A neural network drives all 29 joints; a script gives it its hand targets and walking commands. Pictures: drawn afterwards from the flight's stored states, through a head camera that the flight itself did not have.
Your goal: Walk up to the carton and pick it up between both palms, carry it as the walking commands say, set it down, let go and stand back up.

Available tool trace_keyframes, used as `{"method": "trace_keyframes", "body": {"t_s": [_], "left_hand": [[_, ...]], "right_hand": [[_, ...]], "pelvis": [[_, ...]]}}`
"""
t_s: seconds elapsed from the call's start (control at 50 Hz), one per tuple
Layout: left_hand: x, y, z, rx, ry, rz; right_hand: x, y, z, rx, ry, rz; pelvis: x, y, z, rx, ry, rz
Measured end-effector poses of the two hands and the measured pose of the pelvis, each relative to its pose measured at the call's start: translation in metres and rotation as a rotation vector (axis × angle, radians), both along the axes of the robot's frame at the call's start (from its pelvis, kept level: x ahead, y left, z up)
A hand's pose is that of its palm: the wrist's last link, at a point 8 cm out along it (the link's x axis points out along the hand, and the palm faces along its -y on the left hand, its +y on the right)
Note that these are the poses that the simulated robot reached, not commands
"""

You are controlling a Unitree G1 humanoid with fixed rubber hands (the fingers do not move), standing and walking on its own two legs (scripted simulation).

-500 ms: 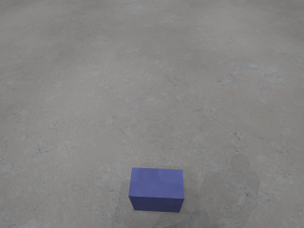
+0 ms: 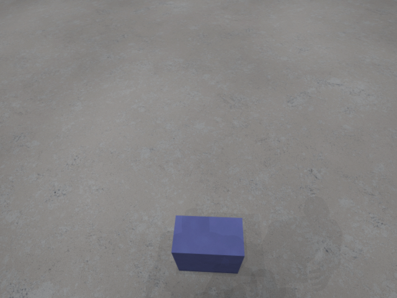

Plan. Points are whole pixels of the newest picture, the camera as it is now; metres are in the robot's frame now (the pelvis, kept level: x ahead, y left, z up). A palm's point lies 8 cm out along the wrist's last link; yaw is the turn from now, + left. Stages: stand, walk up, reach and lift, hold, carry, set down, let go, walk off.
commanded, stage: walk up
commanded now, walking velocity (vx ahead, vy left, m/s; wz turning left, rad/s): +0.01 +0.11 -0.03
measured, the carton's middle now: (208, 246) +0.40 -0.01 -0.62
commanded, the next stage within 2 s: stand in 0.76 s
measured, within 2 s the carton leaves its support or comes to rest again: neither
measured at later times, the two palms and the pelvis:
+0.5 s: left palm out of the picture +0.01 +0.24 -0.14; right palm out of the picture +0.02 -0.21 -0.14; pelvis +0.00 +0.02 +0.00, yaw -2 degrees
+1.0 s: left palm out of the picture +0.03 +0.23 -0.13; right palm out of the picture -0.01 -0.19 -0.13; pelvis +0.01 +0.02 +0.01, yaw -3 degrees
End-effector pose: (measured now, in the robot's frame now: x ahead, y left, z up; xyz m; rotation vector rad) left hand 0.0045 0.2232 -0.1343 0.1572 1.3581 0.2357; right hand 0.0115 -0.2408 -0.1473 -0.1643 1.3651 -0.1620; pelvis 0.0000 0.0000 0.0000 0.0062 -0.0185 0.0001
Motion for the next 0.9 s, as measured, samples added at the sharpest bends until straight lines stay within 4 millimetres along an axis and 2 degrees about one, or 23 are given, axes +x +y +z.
{"method": "trace_keyframes", "body": {"t_s": [0.1, 0.16, 0.24, 0.32, 0.42, 0.54, 0.64, 0.78, 0.9], "left_hand": [[-0.004, 0.014, -0.007, -0.007, 0.043, -0.013], [0.002, 0.014, -0.01, -0.009, 0.041, -0.044], [0.019, 0.006, -0.01, -0.011, -0.01, -0.078], [0.026, -0.007, -0.001, -0.025, -0.05, -0.076], [0.013, 0.0, 0.007, -0.02, -0.025, -0.059], [-0.001, 0.018, -0.005, -0.054, 0.059, -0.049], [0.005, 0.021, -0.007, -0.057, 0.067, -0.068], [0.018, 0.008, 0.002, -0.075, 0.026, -0.085], [0.016, 0.005, 0.005, -0.071, 0.044, -0.082]], "right_hand": [[0.005, 0.01, 0.007, -0.019, -0.049, -0.005], [0.007, 0.019, 0.007, -0.012, -0.065, -0.022], [0.007, 0.028, -0.002, 0.023, -0.067, -0.04], [0.0, 0.026, -0.007, 0.043, -0.012, -0.048], [0.005, 0.025, 0.002, 0.04, -0.001, -0.027], [0.012, 0.033, 0.01, 0.002, -0.057, -0.035], [0.003, 0.044, 0.011, 0.012, -0.043, -0.056], [-0.015, 0.046, 0.012, 0.039, 0.003, -0.088], [-0.034, 0.05, 0.012, 0.059, 0.055, -0.106]], "pelvis": [[0.0, 0.006, -0.002, 0.017, 0.006, -0.021], [-0.001, 0.005, -0.002, 0.028, 0.003, -0.037], [-0.002, 0.0, -0.005, 0.043, 0.0, -0.054], [-0.002, 0.001, -0.001, 0.01, -0.011, -0.036], [-0.001, 0.01, 0.008, 0.005, -0.006, -0.038], [0.0, 0.022, 0.005, 0.009, -0.007, -0.049], [0.001, 0.021, 0.007, 0.008, -0.021, -0.055], [0.003, 0.018, 0.014, -0.004, -0.025, -0.048], [0.007, 0.016, 0.017, -0.006, -0.026, -0.044]]}}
